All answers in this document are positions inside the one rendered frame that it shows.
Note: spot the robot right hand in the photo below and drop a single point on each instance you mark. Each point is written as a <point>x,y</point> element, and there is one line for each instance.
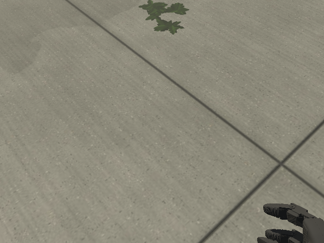
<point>313,227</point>

